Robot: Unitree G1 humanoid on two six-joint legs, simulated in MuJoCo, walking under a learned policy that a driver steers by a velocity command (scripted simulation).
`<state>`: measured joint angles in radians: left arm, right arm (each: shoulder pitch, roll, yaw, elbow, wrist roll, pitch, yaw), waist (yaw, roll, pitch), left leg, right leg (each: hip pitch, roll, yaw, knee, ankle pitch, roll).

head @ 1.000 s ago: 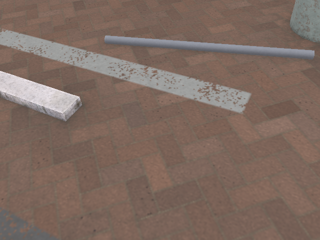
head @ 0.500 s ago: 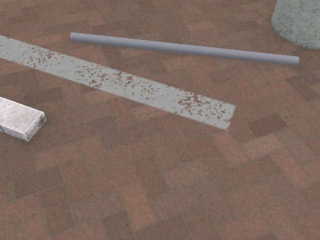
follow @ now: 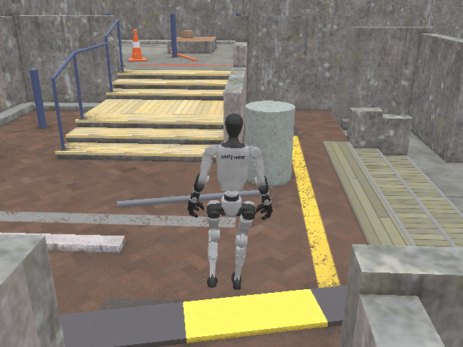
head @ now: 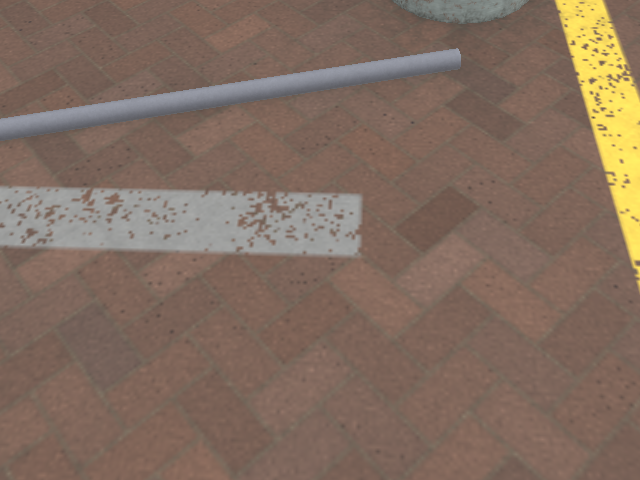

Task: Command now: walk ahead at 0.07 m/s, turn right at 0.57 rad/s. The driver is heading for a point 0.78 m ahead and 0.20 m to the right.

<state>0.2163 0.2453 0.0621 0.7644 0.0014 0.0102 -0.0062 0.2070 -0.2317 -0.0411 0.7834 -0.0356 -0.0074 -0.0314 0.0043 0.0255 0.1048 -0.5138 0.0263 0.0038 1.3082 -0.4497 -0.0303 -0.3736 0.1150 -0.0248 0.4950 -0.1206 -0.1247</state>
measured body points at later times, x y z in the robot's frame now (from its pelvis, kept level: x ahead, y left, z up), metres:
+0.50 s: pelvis +0.05 +0.07 +0.01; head +0.08 +0.09 +0.46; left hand +0.24 +0.31 -0.11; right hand +0.10 -0.23 -0.07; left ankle +0.08 +0.16 -0.73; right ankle +0.03 -0.04 -0.67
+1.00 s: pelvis +0.03 +0.05 +0.01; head +0.03 +0.01 +0.46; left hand +0.30 +0.18 -0.08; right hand -0.06 -0.22 -0.13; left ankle +0.09 +0.17 -0.67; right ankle -0.02 -0.01 -0.73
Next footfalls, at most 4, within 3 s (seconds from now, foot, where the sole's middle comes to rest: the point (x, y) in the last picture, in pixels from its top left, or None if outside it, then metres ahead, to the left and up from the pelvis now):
0.38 left None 0.12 0.15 -0.77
0.86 right None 0.01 -0.04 -0.77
1.26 left None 0.13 0.13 -0.77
2.40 right None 0.07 -0.07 -0.77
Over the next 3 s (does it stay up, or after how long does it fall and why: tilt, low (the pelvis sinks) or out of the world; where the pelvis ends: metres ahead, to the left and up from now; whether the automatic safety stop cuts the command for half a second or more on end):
stays up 0.34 -0.13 0.00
